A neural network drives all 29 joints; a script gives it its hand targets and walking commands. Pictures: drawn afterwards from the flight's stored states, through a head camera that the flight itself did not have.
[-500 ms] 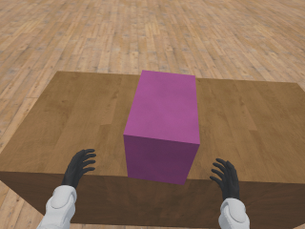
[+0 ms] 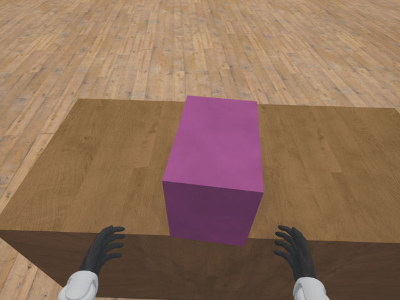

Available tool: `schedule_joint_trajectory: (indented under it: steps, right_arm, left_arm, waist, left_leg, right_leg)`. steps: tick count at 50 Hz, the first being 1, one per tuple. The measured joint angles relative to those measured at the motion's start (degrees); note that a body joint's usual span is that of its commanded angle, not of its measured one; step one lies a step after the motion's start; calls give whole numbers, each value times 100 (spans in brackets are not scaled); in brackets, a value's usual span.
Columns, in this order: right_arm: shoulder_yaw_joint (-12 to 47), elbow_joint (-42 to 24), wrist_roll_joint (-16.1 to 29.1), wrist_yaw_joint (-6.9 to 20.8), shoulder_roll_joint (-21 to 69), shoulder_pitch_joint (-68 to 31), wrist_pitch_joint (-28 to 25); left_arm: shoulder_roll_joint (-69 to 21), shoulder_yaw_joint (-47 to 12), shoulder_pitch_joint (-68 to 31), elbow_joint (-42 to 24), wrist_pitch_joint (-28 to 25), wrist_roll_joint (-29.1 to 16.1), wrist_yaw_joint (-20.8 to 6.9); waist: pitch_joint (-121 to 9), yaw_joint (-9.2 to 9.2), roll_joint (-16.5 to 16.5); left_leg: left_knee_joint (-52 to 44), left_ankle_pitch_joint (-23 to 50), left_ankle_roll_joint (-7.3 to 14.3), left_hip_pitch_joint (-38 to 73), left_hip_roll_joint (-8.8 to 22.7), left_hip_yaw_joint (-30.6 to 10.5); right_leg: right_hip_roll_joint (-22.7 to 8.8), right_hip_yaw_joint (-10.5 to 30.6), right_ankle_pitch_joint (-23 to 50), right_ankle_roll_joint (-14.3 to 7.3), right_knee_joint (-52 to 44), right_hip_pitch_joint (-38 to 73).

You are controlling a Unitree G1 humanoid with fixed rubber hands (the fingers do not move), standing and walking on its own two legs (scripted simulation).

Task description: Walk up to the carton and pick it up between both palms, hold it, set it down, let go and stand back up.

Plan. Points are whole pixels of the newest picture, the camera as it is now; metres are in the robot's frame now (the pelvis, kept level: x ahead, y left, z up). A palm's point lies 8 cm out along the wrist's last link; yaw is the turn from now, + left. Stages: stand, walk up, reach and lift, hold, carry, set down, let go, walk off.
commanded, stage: set down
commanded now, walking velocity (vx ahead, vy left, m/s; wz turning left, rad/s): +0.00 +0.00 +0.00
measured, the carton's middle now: (214, 167) +0.45 -0.02 -0.01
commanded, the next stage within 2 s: let go in 1.00 s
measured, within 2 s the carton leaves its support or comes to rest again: neither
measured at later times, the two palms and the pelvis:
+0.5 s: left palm (105, 278) +0.18 +0.21 -0.06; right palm (317, 279) +0.20 -0.23 -0.07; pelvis +0.00 -0.02 +0.00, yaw +0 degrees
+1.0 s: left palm (104, 285) +0.17 +0.21 -0.06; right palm (328, 291) +0.18 -0.25 -0.08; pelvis +0.00 -0.03 +0.00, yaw +0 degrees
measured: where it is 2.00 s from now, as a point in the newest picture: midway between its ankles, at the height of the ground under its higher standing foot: outside the picture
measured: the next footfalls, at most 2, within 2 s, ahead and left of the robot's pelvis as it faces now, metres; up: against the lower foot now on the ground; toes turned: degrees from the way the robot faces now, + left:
none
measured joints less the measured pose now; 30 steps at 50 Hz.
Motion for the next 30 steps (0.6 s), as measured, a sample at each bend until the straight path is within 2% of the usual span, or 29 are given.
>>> schedule_joint_trajectory:
  steps: [15, 30]
  right_arm:
    - [0, 1, -483, 294, -374, 26, 836]
    - [-1, -2, -753, 360, -566, 121, 1141]
  left_arm:
    - [-250, 0, 74, -108, 1074, 447, 216]
    - [-291, 5, 172, -252, 1785, 760, 219]
  waist:
    - [21, 0, 158]
    - [102, 1, 187]
  left_leg:
    - [-130, 26, -9, 231, 63, 0]
    - [-362, 140, -96, 346, 67, 0]
  right_leg:
    - [65, -3, -20, 0, -1, 160]
    - [72, -5, -28, -52, -9, 173]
